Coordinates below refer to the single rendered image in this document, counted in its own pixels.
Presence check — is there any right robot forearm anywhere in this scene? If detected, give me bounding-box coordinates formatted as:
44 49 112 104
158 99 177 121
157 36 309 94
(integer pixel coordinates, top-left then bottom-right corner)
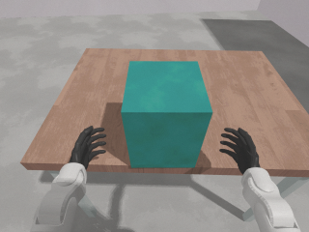
241 167 301 232

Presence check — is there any robot right hand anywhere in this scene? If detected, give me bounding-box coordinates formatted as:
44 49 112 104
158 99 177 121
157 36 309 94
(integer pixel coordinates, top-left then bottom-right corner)
219 128 261 175

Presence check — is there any robot left hand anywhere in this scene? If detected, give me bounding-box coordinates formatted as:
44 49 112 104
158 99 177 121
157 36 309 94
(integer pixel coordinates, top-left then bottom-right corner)
69 126 106 170

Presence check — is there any left robot forearm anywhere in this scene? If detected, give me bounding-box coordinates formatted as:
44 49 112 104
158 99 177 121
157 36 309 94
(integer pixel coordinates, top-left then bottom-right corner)
30 162 87 232

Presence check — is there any carton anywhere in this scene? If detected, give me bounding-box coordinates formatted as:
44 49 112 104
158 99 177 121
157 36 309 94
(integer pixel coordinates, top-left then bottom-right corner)
121 61 213 168

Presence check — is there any table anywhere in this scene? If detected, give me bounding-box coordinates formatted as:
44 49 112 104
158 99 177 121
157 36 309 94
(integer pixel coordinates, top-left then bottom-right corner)
20 48 309 222

